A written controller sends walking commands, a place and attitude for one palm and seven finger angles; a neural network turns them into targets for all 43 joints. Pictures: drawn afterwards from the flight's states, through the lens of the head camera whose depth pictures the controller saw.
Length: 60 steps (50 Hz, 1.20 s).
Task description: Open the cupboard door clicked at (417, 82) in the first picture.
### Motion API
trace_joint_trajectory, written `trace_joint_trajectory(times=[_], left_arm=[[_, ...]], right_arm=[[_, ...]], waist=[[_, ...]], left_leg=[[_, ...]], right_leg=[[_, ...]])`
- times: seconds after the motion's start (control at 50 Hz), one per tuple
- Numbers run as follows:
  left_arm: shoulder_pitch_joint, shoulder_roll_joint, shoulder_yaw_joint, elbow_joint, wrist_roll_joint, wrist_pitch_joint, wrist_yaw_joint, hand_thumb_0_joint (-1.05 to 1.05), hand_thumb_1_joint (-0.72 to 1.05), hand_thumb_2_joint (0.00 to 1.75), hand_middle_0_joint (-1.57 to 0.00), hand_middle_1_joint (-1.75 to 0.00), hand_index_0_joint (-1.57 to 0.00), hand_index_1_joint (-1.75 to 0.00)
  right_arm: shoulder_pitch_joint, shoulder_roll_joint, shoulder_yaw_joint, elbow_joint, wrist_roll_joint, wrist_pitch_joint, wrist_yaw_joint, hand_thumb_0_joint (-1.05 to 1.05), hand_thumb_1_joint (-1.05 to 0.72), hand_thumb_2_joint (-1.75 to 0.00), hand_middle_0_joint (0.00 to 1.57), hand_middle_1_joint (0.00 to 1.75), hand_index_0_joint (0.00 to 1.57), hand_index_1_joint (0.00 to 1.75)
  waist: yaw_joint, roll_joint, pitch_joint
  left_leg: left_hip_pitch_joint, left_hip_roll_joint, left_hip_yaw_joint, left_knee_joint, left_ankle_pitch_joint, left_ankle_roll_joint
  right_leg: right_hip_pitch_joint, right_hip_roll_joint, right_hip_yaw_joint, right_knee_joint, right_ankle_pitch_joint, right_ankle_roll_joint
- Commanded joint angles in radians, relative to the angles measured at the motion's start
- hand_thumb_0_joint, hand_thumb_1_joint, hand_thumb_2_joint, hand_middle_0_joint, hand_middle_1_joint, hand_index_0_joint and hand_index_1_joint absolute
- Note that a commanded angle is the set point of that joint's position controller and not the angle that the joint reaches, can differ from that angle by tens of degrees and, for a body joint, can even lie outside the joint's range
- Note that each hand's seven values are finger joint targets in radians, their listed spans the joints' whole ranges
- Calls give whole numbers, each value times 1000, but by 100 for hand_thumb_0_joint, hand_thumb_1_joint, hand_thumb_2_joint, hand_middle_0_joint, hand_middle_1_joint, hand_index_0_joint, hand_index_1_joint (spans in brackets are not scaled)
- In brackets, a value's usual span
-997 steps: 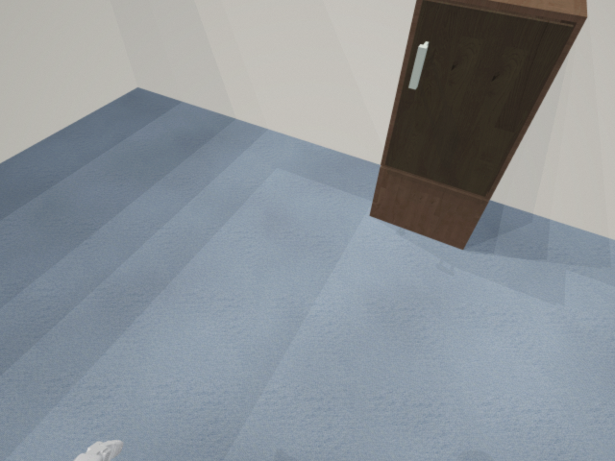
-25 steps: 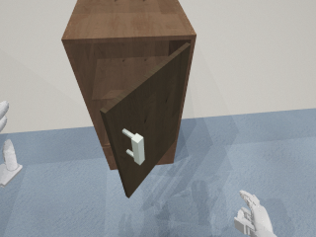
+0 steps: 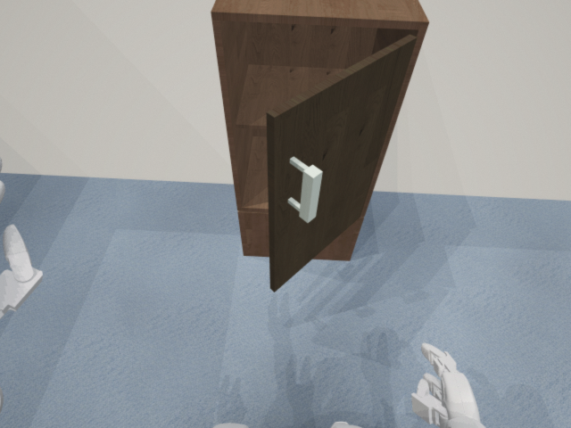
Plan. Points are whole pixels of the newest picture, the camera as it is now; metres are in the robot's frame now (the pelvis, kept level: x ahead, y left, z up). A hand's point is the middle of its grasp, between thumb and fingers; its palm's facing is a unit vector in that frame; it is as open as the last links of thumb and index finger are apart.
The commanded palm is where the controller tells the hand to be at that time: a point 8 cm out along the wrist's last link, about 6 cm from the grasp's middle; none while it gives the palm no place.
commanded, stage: stop stepping back and stand still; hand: left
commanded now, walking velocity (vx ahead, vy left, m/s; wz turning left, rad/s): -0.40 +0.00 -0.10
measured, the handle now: (301, 189) +0.52 +0.03 -0.01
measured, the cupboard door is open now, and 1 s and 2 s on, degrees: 47 47 47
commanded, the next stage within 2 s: let the arm hang, fingers relaxed in 0.74 s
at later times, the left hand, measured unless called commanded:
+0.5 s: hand (43, 390) +0.12 +0.21 +0.18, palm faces +0.40 -0.81 -0.43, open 7.4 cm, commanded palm +0.06 +0.25 +0.19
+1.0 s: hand out of the picture +0.07 +0.21 -0.05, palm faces +0.06 -0.91 -0.41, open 7.4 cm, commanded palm none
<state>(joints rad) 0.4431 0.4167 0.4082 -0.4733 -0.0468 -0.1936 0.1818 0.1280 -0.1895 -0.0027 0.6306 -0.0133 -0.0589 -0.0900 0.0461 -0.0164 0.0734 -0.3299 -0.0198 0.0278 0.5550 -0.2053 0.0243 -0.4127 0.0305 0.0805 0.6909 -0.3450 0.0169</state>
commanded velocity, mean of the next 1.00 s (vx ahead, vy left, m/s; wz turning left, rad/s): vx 0.13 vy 0.04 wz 0.00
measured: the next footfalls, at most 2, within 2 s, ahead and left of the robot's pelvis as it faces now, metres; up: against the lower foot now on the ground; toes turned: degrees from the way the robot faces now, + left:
right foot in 0.26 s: -0.11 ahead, -0.11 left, +0.00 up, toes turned -6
left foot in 0.56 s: -0.06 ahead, +0.09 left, +0.00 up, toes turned -1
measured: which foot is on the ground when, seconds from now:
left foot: down 0.00-0.26, up 0.28-0.54, down 0.56-1.00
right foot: up 0.00-0.24, down 0.26-1.00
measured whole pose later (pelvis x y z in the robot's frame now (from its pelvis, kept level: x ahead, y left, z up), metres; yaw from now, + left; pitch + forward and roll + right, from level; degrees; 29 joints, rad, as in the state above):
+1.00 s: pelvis -0.13 -0.01 +0.00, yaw -4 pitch +1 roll +1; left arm 0.30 0.26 0.12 0.36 0.03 0.02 0.02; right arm 0.14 -0.26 0.00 0.80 -0.03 -0.03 0.01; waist 0.00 0.08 -0.03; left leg -0.34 -0.01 0.06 0.62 -0.29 0.02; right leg -0.28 0.01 -0.04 0.65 -0.38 -0.04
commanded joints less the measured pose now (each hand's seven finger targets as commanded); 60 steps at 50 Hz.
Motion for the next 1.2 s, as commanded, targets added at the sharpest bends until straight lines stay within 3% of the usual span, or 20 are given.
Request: trace_joint_trajectory(times=[0.0,0.04,0.1,0.16,0.2,0.24,0.26,0.3,0.34,0.48,0.62,0.74,0.8,0.82,0.88,0.92,0.98,1.02,1.12,1.18], left_arm=[[-1,185,144,-264,-12,-63,1,0,90,90,-20,-30,-20,-30],[1,177,129,-375,-12,-55,-3,0,90,90,-20,-30,-20,-30],[138,146,129,-379,-17,-30,3,0,90,90,-20,-30,-20,-30],[169,169,161,-321,-15,-25,15,0,90,90,-20,-30,-20,-30],[157,183,167,-269,-6,-23,14,0,90,90,-20,-30,-20,-30],[133,234,201,-251,-15,-28,14,0,90,90,-20,-30,-20,-30],[60,257,196,-270,-18,-42,15,0,90,90,-20,-30,-20,-30],[94,185,149,-168,-16,-37,8,0,90,90,-20,-30,-20,-30],[56,174,128,-123,-9,-49,4,0,90,90,-20,-30,-20,-30],[-38,163,73,-68,16,-75,9,0,90,90,-20,-30,-20,-30],[70,223,171,-261,18,-100,10,0,90,90,-20,-30,-20,-30],[116,162,138,-138,-1,-78,7,0,90,90,-20,-30,-20,-30],[101,153,122,-101,-1,-70,1,0,90,90,-20,-30,-20,-30],[22,-8,-283,588,103,105,-144,0,90,90,-20,-30,-20,-30],[13,-120,-309,652,79,194,-178,0,90,90,-20,-30,-20,-30],[-48,-108,-313,748,80,191,-182,0,90,90,-20,-30,-20,-30],[-115,-63,-320,923,84,184,-173,0,90,90,-20,-30,-20,-30],[-147,-60,-333,1042,75,187,-163,0,90,90,-20,-30,-20,-30],[-117,-98,-362,1288,56,192,-155,0,90,90,-20,-30,-20,-30],[-95,-121,-362,1387,57,195,-155,0,90,90,-20,-30,-20,-30]], right_arm=[[-4,-134,-70,-152,-17,-91,14,0,-90,-90,20,30,20,30],[-18,-142,-80,-160,-4,-101,35,0,-90,-90,20,30,20,30],[-44,-137,-60,-196,16,-102,55,0,-90,-90,20,30,20,30],[-40,-123,-37,-197,9,-94,37,0,-90,-90,20,30,20,30],[-36,-114,-40,-188,9,-78,31,0,-90,-90,20,30,20,30],[-14,-123,-47,-173,-1,-55,30,0,-90,-90,20,30,20,30],[-12,-129,-38,-152,-6,-56,30,0,-90,-90,20,30,20,30],[15,-142,-54,-145,19,-74,28,0,-90,-90,20,30,20,30],[-4,-136,-45,-140,18,-78,21,0,-90,-90,20,30,20,30],[15,-152,-59,-130,11,-114,3,0,-90,-90,20,30,20,30],[39,-152,-48,-158,5,-116,20,0,-90,-90,20,30,20,30],[42,-141,-57,-154,18,-98,35,0,-90,-90,20,30,20,30],[29,-136,-49,-153,17,-82,36,0,-90,-90,20,30,20,30],[-9,-258,-76,79,8,-101,117,0,-90,-90,20,30,20,30],[71,-193,-58,74,-5,-23,96,0,-90,-90,20,30,20,30],[26,-193,-38,71,-17,-1,89,0,-90,-90,20,30,20,30],[36,-155,-32,98,-19,26,79,0,-90,-90,20,30,20,30],[54,-141,-31,138,-19,47,76,0,-90,-90,20,30,20,30],[64,-104,-10,254,-14,55,66,0,-90,-90,20,30,20,30],[97,-87,-12,297,-15,68,58,0,-90,-90,20,30,20,30]], waist=[[-48,232,-254],[-42,181,-280],[-50,226,-212],[-61,292,-170],[-63,198,-145],[-67,-65,-118],[-59,-86,-105],[-63,-136,-149],[-63,-57,-136],[-45,-111,-12],[-49,228,-167],[-68,-40,-156],[-66,-48,-137],[-90,15,-101],[-52,50,-121],[-30,-70,-90],[-47,-298,-136],[-61,-237,-143],[-46,232,-113],[-44,291,-66]], left_leg=[[60,387,-272,-239,404,156],[101,349,-177,-211,316,151],[-27,286,-153,-324,-264,98],[-168,210,-133,-398,-531,29],[-137,99,0,-235,-427,-31],[-42,39,-9,221,-151,-48],[-109,47,-31,331,-102,-40],[-249,44,-49,392,-99,-42],[-227,57,-23,267,-97,-31],[43,40,45,-43,-101,26],[204,184,-137,-123,287,83],[49,61,16,41,81,-13],[102,66,1,-38,88,-12],[52,110,-60,101,251,6],[15,177,-125,-41,199,60],[-67,194,-176,-78,182,91],[41,72,-54,29,113,24],[102,45,-37,16,71,5],[134,113,-93,-125,146,23],[80,123,-114,-185,-7,24]], right_leg=[[16,28,14,402,-167,6],[16,17,-4,387,-93,11],[120,10,-96,169,-91,11],[343,55,-201,-121,-110,-18],[334,2,-152,-351,-128,-58],[64,-285,266,-562,-194,-191],[88,-360,292,-560,-49,-219],[285,-291,242,-435,184,-161],[319,-273,165,-379,292,-141],[140,-242,169,-431,-63,-111],[169,-48,-62,-127,233,-24],[292,-184,149,-292,552,-77],[256,-162,103,-304,520,-62],[128,-191,-15,-135,596,-70],[103,-94,-73,-73,216,-48],[157,-72,-79,-78,167,-42],[188,-175,50,-241,402,-85],[190,-199,62,-250,504,-112],[218,-114,-9,-276,196,-69],[244,-102,-36,-325,140,-77]])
